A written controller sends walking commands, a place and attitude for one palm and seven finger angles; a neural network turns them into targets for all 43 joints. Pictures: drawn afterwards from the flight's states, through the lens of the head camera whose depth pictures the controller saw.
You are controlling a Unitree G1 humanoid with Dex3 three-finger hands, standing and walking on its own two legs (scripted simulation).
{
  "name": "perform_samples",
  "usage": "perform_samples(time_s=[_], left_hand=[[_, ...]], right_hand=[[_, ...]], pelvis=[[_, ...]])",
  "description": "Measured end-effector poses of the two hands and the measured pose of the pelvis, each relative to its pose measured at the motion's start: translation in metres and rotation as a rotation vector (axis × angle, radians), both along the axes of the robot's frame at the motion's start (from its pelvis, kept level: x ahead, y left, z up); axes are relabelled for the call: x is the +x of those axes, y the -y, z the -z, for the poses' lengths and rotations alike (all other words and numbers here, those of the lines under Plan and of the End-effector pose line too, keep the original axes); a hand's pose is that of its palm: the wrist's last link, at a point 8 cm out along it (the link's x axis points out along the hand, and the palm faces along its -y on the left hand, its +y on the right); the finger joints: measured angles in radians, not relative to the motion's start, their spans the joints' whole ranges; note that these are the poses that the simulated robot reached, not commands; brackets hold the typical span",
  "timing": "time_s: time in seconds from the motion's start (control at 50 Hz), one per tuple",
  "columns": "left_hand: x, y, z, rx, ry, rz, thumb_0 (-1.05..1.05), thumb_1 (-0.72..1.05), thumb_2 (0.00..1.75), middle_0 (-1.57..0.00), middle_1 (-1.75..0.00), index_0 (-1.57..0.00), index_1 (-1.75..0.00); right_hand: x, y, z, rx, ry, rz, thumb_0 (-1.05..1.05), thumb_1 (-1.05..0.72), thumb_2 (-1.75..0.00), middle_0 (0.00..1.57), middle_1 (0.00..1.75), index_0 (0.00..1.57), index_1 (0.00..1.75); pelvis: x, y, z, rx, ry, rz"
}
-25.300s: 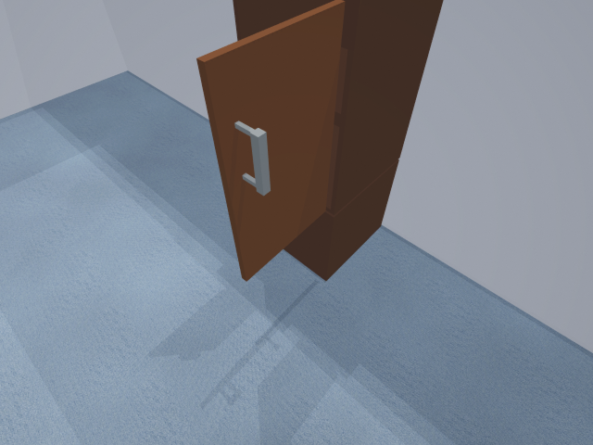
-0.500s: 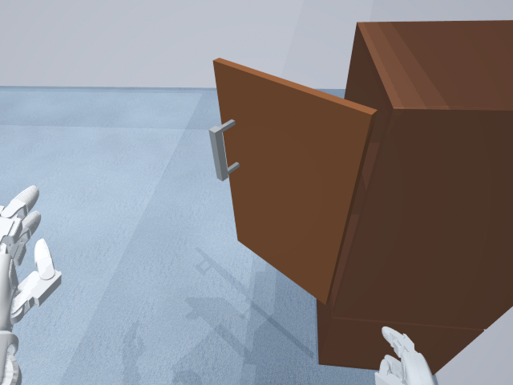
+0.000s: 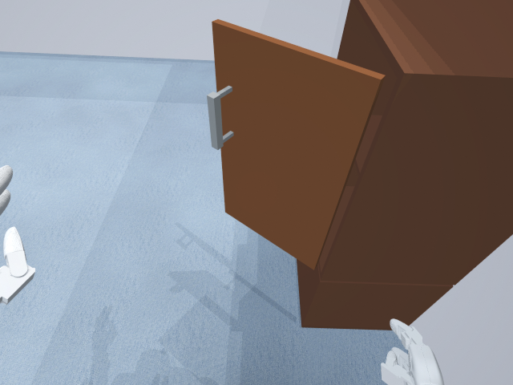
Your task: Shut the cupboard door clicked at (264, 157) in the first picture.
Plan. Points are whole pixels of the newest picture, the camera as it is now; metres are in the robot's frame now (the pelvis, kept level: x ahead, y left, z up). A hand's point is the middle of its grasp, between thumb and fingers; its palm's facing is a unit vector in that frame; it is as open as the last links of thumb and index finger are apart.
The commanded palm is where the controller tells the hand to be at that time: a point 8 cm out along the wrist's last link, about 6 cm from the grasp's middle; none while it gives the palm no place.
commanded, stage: step back with the hand held close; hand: left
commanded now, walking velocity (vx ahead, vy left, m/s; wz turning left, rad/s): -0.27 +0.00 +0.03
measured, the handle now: (222, 118) +0.64 +0.12 +0.06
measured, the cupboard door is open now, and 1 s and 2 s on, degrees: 54 54 54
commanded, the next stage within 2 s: stop stepping back and stand still in 0.70 s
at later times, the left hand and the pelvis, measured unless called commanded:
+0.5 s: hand out of the picture +0.11 +0.29 +0.18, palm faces +0.47 -0.76 -0.44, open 7.4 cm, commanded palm +0.04 +0.32 +0.18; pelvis -0.08 +0.01 -0.01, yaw +5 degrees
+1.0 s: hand out of the picture +0.00 +0.30 +0.18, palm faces +0.38 -0.82 -0.43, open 7.4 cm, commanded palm -0.02 +0.33 +0.18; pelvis -0.18 +0.04 +0.00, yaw -3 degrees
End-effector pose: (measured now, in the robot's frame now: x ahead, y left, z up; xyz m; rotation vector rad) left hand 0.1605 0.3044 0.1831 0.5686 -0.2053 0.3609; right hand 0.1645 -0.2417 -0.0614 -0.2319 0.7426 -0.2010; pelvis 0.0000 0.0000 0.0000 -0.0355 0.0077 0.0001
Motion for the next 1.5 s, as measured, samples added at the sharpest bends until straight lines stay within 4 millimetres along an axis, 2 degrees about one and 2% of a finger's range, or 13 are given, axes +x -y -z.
perform_samples(time_s=[0.26,0.46,0.62,0.72,0.82,0.92,1.0,1.08,1.14,1.24,1.34,1.42,1.5], left_hand=[[-0.069,-0.002,0.003,0.003,0.108,-0.075,0.02,0.89,0.90,-0.21,-0.31,-0.21,-0.31],[-0.081,-0.012,-0.004,0.022,0.179,0.000,0.02,0.89,0.90,-0.21,-0.31,-0.21,-0.31],[-0.120,-0.016,-0.006,0.049,0.161,-0.004,0.01,0.89,0.90,-0.21,-0.31,-0.21,-0.31],[-0.121,-0.012,0.004,-0.045,0.173,0.045,0.01,0.89,0.90,-0.21,-0.31,-0.21,-0.31],[-0.125,-0.024,0.004,-0.040,0.173,0.098,0.02,0.89,0.90,-0.21,-0.31,-0.21,-0.31],[-0.169,-0.027,-0.008,0.021,0.132,0.121,0.02,0.89,0.90,-0.21,-0.31,-0.21,-0.31],[-0.204,-0.036,-0.010,-0.001,0.151,0.092,0.02,0.89,0.90,-0.21,-0.31,-0.21,-0.31],[-0.196,-0.066,0.005,-0.114,0.247,0.000,0.01,0.89,0.90,-0.21,-0.31,-0.21,-0.31],[-0.182,-0.079,0.016,-0.195,0.218,-0.035,0.01,0.89,0.90,-0.20,-0.31,-0.21,-0.31],[-0.195,-0.054,0.002,-0.157,0.102,0.105,0.02,0.90,0.90,-0.20,-0.30,-0.20,-0.30],[-0.223,-0.045,-0.016,0.020,0.055,0.195,0.02,0.89,0.90,-0.21,-0.31,-0.20,-0.31],[-0.231,-0.068,-0.016,0.025,0.098,0.118,0.01,0.89,0.90,-0.21,-0.31,-0.21,-0.31],[-0.227,-0.090,0.003,-0.091,0.130,0.004,0.01,0.89,0.90,-0.21,-0.31,-0.21,-0.31]], right_hand=[[-0.043,-0.015,0.022,0.007,-0.025,-0.100,0.01,-0.90,-0.90,0.20,0.30,0.20,0.30],[-0.074,-0.017,0.010,-0.042,0.002,-0.064,0.01,-0.90,-0.90,0.20,0.30,0.20,0.30],[-0.089,-0.024,0.010,-0.016,0.026,-0.104,0.01,-0.90,-0.90,0.20,0.30,0.20,0.30],[-0.110,-0.030,0.010,-0.030,0.005,-0.065,0.01,-0.90,-0.90,0.20,0.30,0.20,0.30],[-0.136,-0.037,-0.001,-0.035,0.043,-0.031,0.01,-0.90,-0.90,0.20,0.30,0.20,0.30],[-0.170,-0.042,-0.008,-0.024,0.066,-0.045,0.01,-0.90,-0.90,0.20,0.30,0.20,0.30],[-0.206,-0.043,-0.004,-0.060,-0.009,-0.016,0.01,-0.90,-0.90,0.20,0.30,0.20,0.30],[-0.238,-0.047,0.009,-0.103,-0.039,0.035,0.01,-0.90,-0.90,0.20,0.30,0.20,0.30],[-0.262,-0.061,0.008,-0.066,-0.042,0.068,0.01,-0.90,-0.90,0.20,0.30,0.20,0.30],[-0.295,-0.087,-0.009,0.023,-0.026,0.078,0.01,-0.90,-0.90,0.20,0.30,0.20,0.30],[-0.308,-0.091,0.002,0.034,-0.047,0.068,0.01,-0.90,-0.90,0.20,0.30,0.21,0.30],[-0.317,-0.083,0.021,0.024,-0.105,0.087,0.01,-0.90,-0.90,0.20,0.30,0.21,0.30],[-0.320,-0.079,0.023,-0.013,-0.126,0.108,0.01,-0.90,-0.90,0.20,0.30,0.20,0.30]], pelvis=[[-0.044,0.005,0.011,-0.011,0.018,-0.049],[-0.073,-0.006,0.011,-0.059,0.023,-0.070],[-0.101,-0.005,0.012,-0.040,-0.045,-0.014],[-0.115,-0.017,0.010,-0.047,-0.002,0.000],[-0.143,-0.023,0.009,-0.066,0.004,-0.011],[-0.175,-0.028,0.007,-0.063,-0.008,-0.007],[-0.182,-0.042,0.005,-0.027,0.009,0.059],[-0.196,-0.062,0.013,-0.046,0.024,0.049],[-0.212,-0.067,0.007,-0.025,0.047,0.043],[-0.225,-0.070,-0.014,-0.031,0.029,0.070],[-0.238,-0.072,-0.007,0.008,-0.007,0.095],[-0.246,-0.082,0.001,-0.015,0.020,0.099],[-0.239,-0.091,0.002,-0.009,0.034,0.081]])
